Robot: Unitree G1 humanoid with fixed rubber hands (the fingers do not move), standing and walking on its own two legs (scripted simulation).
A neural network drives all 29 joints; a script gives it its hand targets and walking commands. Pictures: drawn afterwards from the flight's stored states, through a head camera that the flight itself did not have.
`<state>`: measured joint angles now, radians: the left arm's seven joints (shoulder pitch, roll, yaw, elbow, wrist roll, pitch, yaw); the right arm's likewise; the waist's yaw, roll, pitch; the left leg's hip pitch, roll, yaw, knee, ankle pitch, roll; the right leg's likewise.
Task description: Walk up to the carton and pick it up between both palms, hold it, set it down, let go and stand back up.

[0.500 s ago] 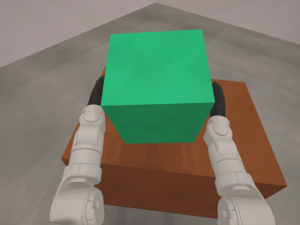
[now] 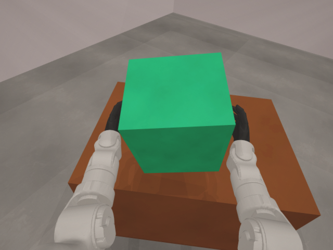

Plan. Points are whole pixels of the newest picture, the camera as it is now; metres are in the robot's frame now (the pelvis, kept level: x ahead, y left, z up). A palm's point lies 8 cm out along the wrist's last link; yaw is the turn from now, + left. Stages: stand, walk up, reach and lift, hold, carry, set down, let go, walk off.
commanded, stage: set down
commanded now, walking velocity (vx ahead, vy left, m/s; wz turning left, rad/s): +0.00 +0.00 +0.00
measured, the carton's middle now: (177, 120) +0.44 -0.01 +0.08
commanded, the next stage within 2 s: none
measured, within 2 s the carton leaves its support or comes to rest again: rests again in 1.86 s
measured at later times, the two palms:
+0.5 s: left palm (114, 135) +0.39 +0.16 +0.05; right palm (232, 145) +0.37 -0.16 +0.06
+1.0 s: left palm (115, 142) +0.40 +0.16 +0.02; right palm (228, 155) +0.36 -0.16 +0.03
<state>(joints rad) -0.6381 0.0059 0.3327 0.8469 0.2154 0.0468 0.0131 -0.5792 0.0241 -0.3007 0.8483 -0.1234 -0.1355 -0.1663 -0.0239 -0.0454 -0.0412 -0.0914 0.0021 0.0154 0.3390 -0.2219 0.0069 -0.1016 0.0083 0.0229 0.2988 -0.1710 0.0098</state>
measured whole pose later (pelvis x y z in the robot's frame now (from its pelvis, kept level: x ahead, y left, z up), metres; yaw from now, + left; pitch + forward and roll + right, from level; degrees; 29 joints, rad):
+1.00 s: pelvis +0.02 +0.00 +0.00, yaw +0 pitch +1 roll -1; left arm -0.70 0.08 0.36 1.21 0.20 -0.20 -0.03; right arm -0.56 0.10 -0.49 1.03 -0.30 -0.31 -0.18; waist -0.03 -0.05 0.02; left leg -0.12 0.00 0.02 0.34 -0.24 0.01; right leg -0.13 0.01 0.02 0.30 -0.19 0.01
